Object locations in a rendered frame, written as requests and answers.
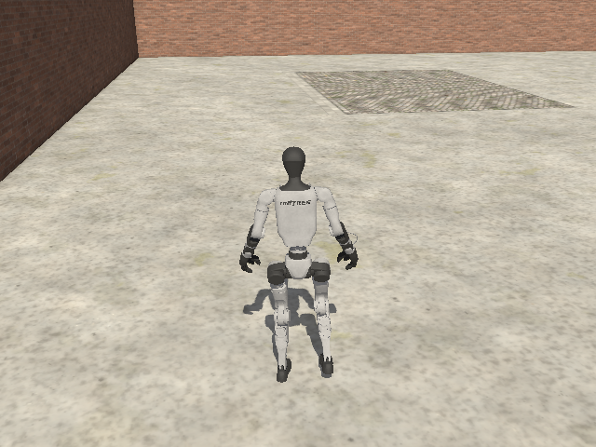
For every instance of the left robot upper arm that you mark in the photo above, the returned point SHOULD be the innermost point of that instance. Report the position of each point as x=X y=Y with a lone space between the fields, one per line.
x=266 y=198

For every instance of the right robot forearm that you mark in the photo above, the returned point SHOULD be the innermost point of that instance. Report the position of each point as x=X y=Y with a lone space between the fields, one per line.
x=345 y=241

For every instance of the humanoid robot head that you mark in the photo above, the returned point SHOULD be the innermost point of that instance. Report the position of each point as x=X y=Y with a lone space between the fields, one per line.
x=294 y=161

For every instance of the right robot upper arm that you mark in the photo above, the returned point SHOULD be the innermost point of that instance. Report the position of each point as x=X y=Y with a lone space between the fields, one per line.
x=324 y=194

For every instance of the left robot hand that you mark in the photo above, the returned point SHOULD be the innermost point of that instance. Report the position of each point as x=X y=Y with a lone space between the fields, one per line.
x=243 y=262

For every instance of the robot torso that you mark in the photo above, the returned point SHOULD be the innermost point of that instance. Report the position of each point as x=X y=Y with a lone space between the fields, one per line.
x=296 y=213

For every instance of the left robot forearm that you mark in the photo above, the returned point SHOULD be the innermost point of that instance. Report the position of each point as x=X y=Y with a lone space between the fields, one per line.
x=250 y=245

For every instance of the right robot hand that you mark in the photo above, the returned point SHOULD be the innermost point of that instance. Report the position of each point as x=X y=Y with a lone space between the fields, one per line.
x=353 y=257

